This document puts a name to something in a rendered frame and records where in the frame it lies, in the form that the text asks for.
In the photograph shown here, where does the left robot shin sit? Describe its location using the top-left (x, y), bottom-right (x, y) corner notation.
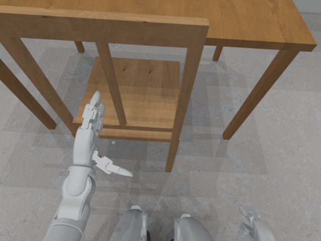
top-left (131, 205), bottom-right (146, 241)

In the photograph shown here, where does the robot right hand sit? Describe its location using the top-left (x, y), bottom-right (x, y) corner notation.
top-left (237, 205), bottom-right (276, 241)

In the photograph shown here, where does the chair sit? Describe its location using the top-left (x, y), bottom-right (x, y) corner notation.
top-left (0, 6), bottom-right (209, 172)

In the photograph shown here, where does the right robot thigh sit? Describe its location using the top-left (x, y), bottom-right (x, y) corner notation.
top-left (174, 217), bottom-right (214, 241)

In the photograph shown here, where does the table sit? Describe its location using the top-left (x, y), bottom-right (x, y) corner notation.
top-left (0, 0), bottom-right (317, 140)

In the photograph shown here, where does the robot left forearm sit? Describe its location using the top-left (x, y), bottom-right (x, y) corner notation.
top-left (43, 165), bottom-right (96, 241)

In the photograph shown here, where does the robot left hand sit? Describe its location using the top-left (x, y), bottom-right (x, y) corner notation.
top-left (73, 91), bottom-right (133, 178)

